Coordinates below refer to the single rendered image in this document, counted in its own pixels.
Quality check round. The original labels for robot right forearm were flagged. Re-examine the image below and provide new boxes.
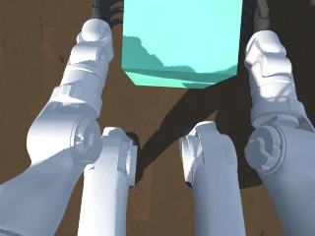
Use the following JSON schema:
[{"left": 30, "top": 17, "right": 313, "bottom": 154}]
[{"left": 244, "top": 29, "right": 315, "bottom": 134}]

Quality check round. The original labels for robot left thigh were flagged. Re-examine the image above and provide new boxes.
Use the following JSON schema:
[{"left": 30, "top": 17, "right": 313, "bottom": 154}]
[{"left": 78, "top": 136, "right": 138, "bottom": 236}]

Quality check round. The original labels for robot right upper arm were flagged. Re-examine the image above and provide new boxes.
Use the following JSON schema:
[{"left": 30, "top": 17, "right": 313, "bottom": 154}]
[{"left": 244, "top": 123, "right": 315, "bottom": 236}]

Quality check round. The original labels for robot left shin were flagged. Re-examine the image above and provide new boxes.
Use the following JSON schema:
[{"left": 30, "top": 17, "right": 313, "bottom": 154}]
[{"left": 84, "top": 127, "right": 130, "bottom": 178}]

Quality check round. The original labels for left robot hand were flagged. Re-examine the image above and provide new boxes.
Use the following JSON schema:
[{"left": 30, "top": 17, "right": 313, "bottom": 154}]
[{"left": 91, "top": 0, "right": 125, "bottom": 29}]

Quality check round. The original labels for carton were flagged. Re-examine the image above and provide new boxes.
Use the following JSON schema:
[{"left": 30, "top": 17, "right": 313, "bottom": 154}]
[{"left": 121, "top": 0, "right": 243, "bottom": 89}]

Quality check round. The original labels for robot left forearm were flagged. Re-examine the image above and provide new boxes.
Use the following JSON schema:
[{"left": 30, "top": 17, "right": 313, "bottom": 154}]
[{"left": 27, "top": 19, "right": 114, "bottom": 148}]

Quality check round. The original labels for robot left upper arm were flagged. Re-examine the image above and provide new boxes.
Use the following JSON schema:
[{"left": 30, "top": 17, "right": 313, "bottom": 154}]
[{"left": 0, "top": 113, "right": 103, "bottom": 236}]

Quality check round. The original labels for right robot hand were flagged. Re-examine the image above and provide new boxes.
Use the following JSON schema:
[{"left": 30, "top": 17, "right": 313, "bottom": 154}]
[{"left": 239, "top": 0, "right": 271, "bottom": 46}]

